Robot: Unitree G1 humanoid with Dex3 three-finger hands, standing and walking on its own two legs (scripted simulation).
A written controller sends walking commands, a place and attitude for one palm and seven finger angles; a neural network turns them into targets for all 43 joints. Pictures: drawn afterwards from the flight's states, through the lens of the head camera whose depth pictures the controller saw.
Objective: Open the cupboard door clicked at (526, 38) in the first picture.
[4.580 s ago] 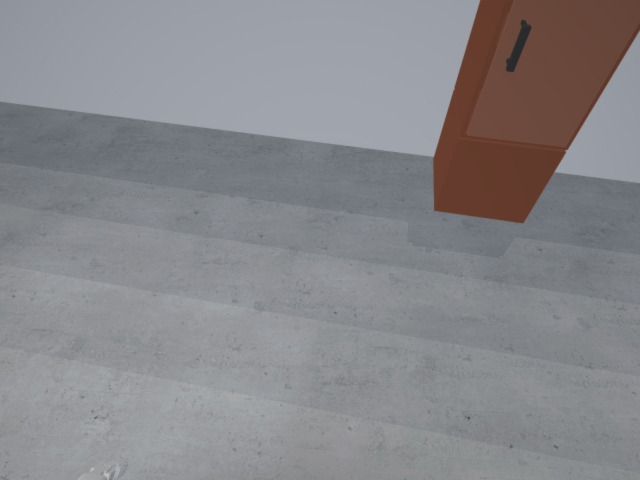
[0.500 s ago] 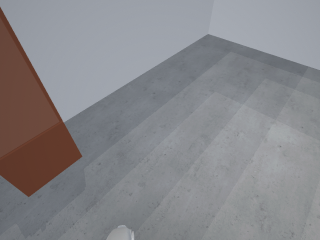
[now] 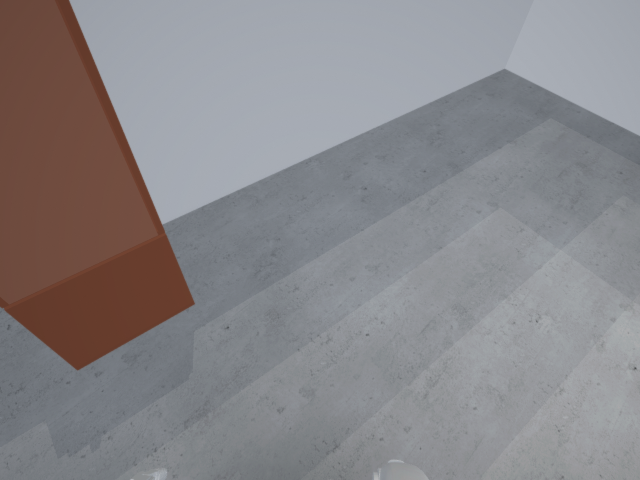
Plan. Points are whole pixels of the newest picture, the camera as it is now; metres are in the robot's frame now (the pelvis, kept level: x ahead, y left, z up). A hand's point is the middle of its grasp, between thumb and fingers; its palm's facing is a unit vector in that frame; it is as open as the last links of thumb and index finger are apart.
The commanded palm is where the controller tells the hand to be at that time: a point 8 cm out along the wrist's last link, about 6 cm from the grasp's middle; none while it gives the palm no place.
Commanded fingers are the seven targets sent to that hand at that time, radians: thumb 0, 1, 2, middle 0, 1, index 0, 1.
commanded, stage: turn to face it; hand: left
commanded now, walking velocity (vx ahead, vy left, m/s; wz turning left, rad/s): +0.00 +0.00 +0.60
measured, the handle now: out of the picture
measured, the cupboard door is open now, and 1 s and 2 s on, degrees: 0 0 0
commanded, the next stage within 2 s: take the last steps up to it in 1.04 s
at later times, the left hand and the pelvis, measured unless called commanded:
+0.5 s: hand out of the picture +0.02 +0.14 -0.15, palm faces +0.35 -0.90 -0.27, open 7.4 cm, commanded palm none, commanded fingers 0.00 0.90 0.90 -0.20 -0.30 -0.20 -0.30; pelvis +0.02 -0.06 +0.01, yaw +20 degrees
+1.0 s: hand out of the picture -0.01 +0.16 -0.15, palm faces +0.56 -0.78 -0.29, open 7.4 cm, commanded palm none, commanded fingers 0.00 0.90 0.90 -0.20 -0.30 -0.20 -0.30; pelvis +0.03 -0.06 -0.01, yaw +33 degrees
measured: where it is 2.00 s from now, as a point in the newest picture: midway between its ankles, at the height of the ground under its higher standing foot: outside the picture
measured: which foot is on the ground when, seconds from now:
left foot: down 0.00-0.16, up 0.18-0.60, down 0.62-0.98, up 1.00-1.00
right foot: up 0.00-0.14, down 0.16-0.62, up 0.64-0.96, down 0.98-1.00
